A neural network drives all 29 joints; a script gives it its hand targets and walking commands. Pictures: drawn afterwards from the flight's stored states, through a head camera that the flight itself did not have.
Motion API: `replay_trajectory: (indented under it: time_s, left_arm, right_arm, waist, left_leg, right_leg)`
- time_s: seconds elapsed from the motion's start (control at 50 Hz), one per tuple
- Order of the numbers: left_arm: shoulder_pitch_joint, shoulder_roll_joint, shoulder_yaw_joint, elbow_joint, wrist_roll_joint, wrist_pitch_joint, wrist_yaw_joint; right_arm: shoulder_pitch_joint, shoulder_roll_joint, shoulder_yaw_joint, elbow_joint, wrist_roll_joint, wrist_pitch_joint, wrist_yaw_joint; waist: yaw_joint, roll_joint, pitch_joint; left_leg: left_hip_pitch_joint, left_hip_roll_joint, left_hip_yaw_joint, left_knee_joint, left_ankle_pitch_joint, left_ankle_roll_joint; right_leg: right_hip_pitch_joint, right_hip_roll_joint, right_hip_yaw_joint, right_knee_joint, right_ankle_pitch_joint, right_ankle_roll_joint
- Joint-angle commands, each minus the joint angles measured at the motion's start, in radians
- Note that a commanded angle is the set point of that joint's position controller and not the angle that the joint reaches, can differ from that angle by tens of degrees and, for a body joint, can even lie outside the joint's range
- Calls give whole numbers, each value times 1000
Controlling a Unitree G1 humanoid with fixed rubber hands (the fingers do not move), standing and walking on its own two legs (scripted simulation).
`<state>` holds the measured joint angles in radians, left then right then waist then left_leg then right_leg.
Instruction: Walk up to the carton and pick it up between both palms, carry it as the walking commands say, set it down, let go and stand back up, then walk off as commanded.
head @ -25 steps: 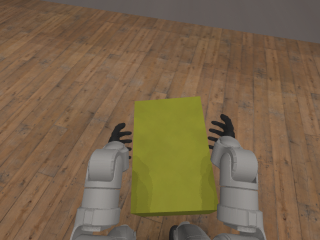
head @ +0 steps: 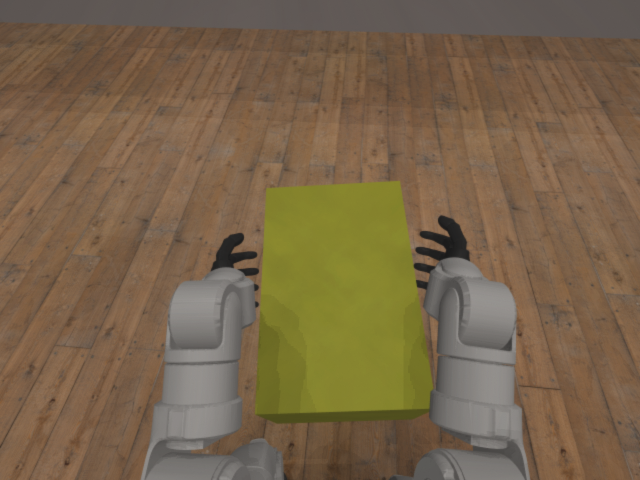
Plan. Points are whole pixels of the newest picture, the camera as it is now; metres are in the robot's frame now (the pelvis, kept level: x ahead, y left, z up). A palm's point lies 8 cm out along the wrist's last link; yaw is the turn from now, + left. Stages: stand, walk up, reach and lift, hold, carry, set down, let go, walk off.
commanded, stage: carry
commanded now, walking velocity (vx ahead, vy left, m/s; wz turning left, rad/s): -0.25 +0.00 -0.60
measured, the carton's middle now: (338, 302) +0.34 +0.00 -0.02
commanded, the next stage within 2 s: none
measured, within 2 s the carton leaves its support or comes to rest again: neither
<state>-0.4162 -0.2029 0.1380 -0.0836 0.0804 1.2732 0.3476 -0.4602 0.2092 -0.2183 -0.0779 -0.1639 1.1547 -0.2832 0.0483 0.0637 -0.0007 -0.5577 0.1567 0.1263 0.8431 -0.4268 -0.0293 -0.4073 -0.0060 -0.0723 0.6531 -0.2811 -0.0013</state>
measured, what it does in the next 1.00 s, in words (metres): walks backwards, turning right: left foot, then right foot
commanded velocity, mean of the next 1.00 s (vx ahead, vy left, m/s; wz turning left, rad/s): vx -0.25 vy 0.00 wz -0.60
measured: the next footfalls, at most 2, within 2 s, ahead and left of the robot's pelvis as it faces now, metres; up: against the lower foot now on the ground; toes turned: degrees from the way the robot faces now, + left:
left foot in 0.26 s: -0.07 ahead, +0.11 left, +0.00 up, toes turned -3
right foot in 0.60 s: -0.28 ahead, -0.10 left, +0.00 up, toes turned -27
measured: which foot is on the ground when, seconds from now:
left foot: up 0.00-0.24, down 0.26-0.62, up 0.64-0.94, down 0.96-1.00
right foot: down 0.00-0.26, up 0.28-0.58, down 0.60-0.96, up 0.98-1.00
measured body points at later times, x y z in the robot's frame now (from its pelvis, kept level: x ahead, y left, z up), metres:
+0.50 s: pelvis -0.20 +0.05 +0.02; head -0.16 +0.05 +0.46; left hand +0.12 +0.10 +0.07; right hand +0.08 -0.17 +0.09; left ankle -0.11 +0.11 -0.72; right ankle -0.25 -0.09 -0.65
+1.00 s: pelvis -0.41 +0.12 +0.01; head -0.37 +0.12 +0.45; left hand -0.09 +0.04 +0.06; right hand -0.24 -0.19 +0.09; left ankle -0.39 +0.20 -0.72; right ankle -0.33 -0.07 -0.71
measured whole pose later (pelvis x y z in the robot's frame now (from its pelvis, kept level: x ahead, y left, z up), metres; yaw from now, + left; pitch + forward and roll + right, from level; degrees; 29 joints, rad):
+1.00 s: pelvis -0.41 +0.12 +0.01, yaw -34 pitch +3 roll +3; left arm -0.36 -0.18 0.10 -0.14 0.14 1.29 0.27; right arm -0.42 0.20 -0.18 -0.11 -0.07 1.17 -0.35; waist -0.04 -0.11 0.00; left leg -0.27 -0.05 0.16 0.52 -0.32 0.03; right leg -0.58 0.02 0.13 0.48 -0.06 0.04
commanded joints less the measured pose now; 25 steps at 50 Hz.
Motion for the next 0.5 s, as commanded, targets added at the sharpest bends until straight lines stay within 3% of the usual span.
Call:
replay_trajectory:
  time_s: [0.0,0.02,0.06,0.08,0.1,0.12,0.16,0.2,0.22,0.24,0.26,0.28,0.3,0.32,0.34,0.36,0.4,0.44,0.48]
  left_arm:
    - [-637,-1039,-594,-132,-445,-60,-490]
    - [-663,-1042,-588,-187,-449,-74,-485]
    - [-691,-1032,-587,-256,-439,-82,-461]
    - [-660,-1013,-568,-235,-418,-78,-449]
    - [-656,-1004,-568,-262,-419,-78,-449]
    - [-639,-985,-567,-272,-407,-79,-443]
    - [-598,-947,-570,-305,-389,-82,-430]
    - [-608,-960,-607,-330,-395,-77,-425]
    - [-594,-960,-633,-341,-399,-77,-419]
    - [-585,-969,-642,-306,-391,-66,-419]
    - [-585,-972,-646,-304,-394,-63,-422]
    - [-625,-964,-665,-311,-405,-62,-428]
    - [-657,-1011,-682,-283,-419,-70,-433]
    - [-658,-1038,-693,-298,-438,-81,-441]
    - [-684,-1051,-714,-311,-457,-84,-449]
    - [-707,-1042,-708,-329,-468,-87,-451]
    - [-668,-1017,-695,-282,-478,-72,-445]
    - [-707,-1019,-707,-316,-512,-65,-443]
    - [-679,-1026,-686,-253,-506,-48,-443]
  right_arm:
    - [-472,1112,686,-24,461,72,402]
    - [-527,1112,706,-83,495,62,408]
    - [-518,1116,702,-84,537,64,418]
    - [-507,1115,711,-67,555,72,415]
    - [-505,1100,703,-73,551,76,411]
    - [-481,1097,707,-70,557,82,413]
    - [-422,1104,697,-49,552,90,414]
    - [-366,1117,683,-16,539,98,419]
    - [-341,1098,683,-35,527,94,425]
    - [-334,1114,673,6,511,104,432]
    - [-315,1112,675,19,492,95,441]
    - [-276,1096,664,48,482,80,443]
    - [-319,1099,673,10,484,77,440]
    - [-397,1105,690,-83,501,63,439]
    - [-378,1085,675,-64,481,67,440]
    - [-455,1081,677,-116,498,65,434]
    - [-400,1042,637,-83,467,75,421]
    - [-411,1035,624,-110,462,68,408]
    - [-352,1027,602,-54,427,76,400]
  waist:
    - [-38,-302,-479]
    - [-39,-237,-468]
    - [-38,-194,-450]
    - [-35,-245,-456]
    - [-30,-271,-459]
    - [-27,-267,-473]
    - [-21,-318,-515]
    - [-22,-266,-504]
    - [-35,-223,-528]
    - [-40,-141,-523]
    - [-48,36,-456]
    - [-60,356,-403]
    - [-50,189,-352]
    - [-51,59,-361]
    - [-50,6,-341]
    - [-42,17,-353]
    - [-45,58,-414]
    - [-59,92,-458]
    - [-67,131,-487]
  left_leg:
    - [-29,-87,-95,376,-169,-21]
    - [-42,-76,-99,405,-96,-14]
    - [-12,-94,-60,264,-24,-6]
    - [36,-120,-43,164,-27,-8]
    - [34,-138,-54,111,-51,-9]
    - [77,-172,-20,72,-66,-10]
    - [134,-176,-38,-68,-69,-8]
    - [204,-192,-25,-210,-39,-3]
    - [330,-159,-31,-362,51,11]
    - [475,-114,-45,-474,122,17]
    - [516,40,-180,-480,221,90]
    - [410,293,-385,-495,509,258]
    - [379,346,-367,-471,759,277]
    - [393,287,-254,-408,883,259]
    - [379,229,-172,-387,844,209]
    - [435,205,-135,-348,849,171]
    - [512,150,-66,-323,820,142]
    - [566,162,-70,-308,886,159]
    - [605,197,-73,-285,914,178]
  right_leg:
    - [307,-337,346,-137,1017,-156]
    - [274,-312,296,-154,804,-135]
    - [244,-250,265,-178,577,-112]
    - [235,-226,267,-197,476,-108]
    - [270,-233,308,-215,462,-115]
    - [273,-226,334,-242,455,-118]
    - [320,-230,355,-250,439,-115]
    - [305,-225,390,-242,501,-118]
    - [252,-214,367,-224,506,-100]
    - [146,-172,338,-173,396,-76]
    - [-74,-62,185,-45,177,-16]
    - [-230,60,-20,348,-249,29]
    - [-266,9,75,515,-323,1]
    - [-224,2,92,628,-271,0]
    - [-215,-5,83,674,-194,12]
    - [-242,-19,90,638,-155,20]
    - [-214,-5,40,511,-142,54]
    - [-174,13,-6,375,-206,61]
    - [-114,12,-27,228,-244,46]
